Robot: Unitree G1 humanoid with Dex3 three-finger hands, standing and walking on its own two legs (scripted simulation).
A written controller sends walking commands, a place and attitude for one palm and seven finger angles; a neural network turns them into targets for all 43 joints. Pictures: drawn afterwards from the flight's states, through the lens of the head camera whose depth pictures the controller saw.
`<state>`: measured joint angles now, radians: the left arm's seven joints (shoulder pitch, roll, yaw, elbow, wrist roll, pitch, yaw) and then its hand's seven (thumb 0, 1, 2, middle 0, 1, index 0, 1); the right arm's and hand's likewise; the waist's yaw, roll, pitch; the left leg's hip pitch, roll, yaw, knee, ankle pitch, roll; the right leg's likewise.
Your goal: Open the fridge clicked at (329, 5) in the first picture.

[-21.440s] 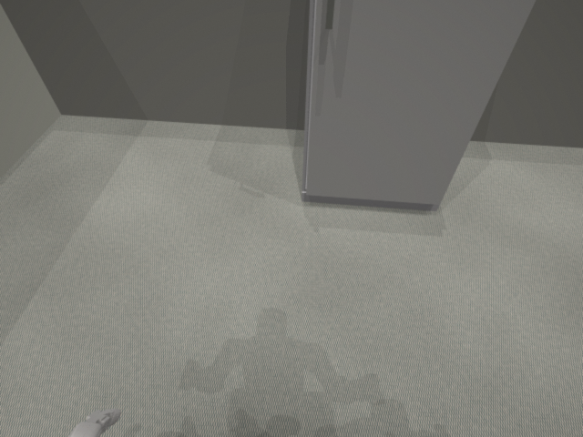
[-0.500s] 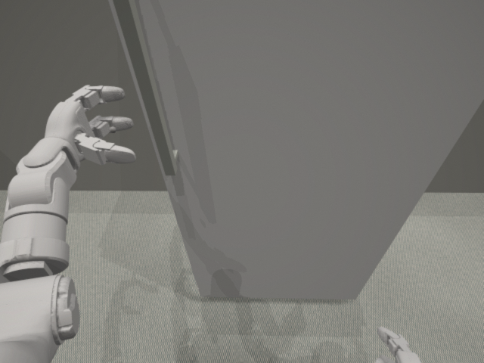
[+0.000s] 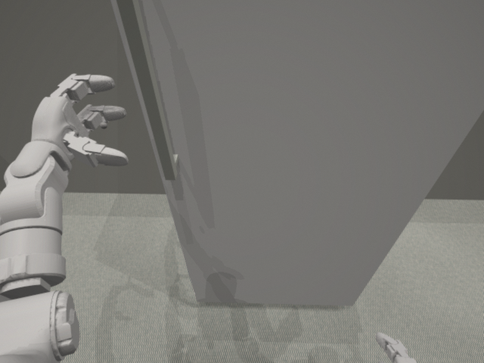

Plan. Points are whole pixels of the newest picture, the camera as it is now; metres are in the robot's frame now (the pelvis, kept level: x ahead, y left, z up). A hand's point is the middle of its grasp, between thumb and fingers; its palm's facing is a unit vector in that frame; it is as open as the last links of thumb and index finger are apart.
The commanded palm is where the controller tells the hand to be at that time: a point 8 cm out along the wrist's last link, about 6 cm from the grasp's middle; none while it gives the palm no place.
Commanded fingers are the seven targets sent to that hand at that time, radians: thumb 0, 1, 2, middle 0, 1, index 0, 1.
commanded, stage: move the hooked fingers beside the handle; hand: left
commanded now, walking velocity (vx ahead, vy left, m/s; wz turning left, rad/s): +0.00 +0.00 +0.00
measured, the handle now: (151, 76) +0.46 +0.17 +0.27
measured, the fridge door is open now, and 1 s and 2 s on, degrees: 0 0 0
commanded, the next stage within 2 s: feel for the door with the fingertips in 0.34 s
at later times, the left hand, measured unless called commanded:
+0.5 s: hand (109, 128) +0.41 +0.24 +0.21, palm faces +0.08 -1.00 -0.02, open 14.0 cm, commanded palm +0.38 +0.28 +0.22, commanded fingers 0.00 -0.50 0.30 -0.30 -1.20 -0.30 -1.20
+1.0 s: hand (128, 127) +0.40 +0.20 +0.22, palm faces +0.07 -1.00 +0.00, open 14.0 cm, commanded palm +0.38 +0.25 +0.22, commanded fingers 0.00 -0.50 0.30 -0.30 -1.20 -0.30 -1.20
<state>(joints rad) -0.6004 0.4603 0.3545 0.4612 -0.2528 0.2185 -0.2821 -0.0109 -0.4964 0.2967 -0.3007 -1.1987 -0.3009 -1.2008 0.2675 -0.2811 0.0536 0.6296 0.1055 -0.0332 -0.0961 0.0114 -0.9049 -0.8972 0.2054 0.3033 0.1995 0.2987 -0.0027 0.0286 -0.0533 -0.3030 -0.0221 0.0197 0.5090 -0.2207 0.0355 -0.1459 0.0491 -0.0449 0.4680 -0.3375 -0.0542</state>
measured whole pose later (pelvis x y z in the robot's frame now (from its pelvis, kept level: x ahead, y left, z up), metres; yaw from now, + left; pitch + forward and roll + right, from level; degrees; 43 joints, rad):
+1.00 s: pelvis -0.01 +0.00 +0.00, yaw +0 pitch +0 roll +0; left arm -0.66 0.39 0.27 0.47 -0.22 0.30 -0.16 -0.01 -0.50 0.30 -0.30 -1.20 -0.30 -1.20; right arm 0.22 -0.26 0.06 0.63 0.10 -0.01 -0.10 0.01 -0.90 -0.90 0.21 0.30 0.20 0.30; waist 0.00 0.03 -0.04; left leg -0.30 -0.02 0.01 0.50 -0.21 0.03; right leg -0.14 0.05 -0.05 0.46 -0.33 -0.06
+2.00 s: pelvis -0.01 +0.00 +0.00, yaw +0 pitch +1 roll +0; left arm -0.73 0.40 0.27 0.63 -0.21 0.21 -0.18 -0.01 -0.50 0.30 -0.30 -1.20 -0.30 -1.20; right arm 0.27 -0.27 0.05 0.64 0.10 -0.02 -0.09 0.01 -0.90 -0.90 0.21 0.30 0.20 0.30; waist -0.02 0.04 -0.05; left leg -0.32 -0.01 0.01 0.51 -0.20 0.03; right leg -0.16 0.06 -0.05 0.47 -0.32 -0.06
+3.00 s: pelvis -0.01 -0.01 +0.00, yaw +0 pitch -1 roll +0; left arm -0.72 0.29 0.20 0.51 -0.19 0.29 -0.04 -0.01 -0.50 0.30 -0.30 -1.20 -0.30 -1.20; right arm 0.23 -0.25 0.05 0.66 0.08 0.03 -0.09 0.01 -0.90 -0.90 0.21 0.30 0.20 0.30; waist -0.01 0.04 -0.04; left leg -0.26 -0.02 0.01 0.46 -0.19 0.02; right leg -0.11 0.06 -0.05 0.44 -0.31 -0.07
